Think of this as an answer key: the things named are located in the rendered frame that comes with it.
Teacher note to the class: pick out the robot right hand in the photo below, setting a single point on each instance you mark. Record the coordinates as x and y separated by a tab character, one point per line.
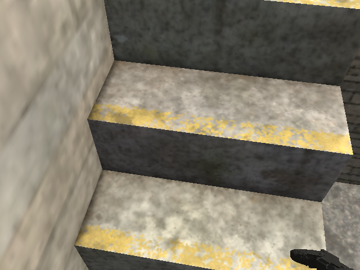
321	260

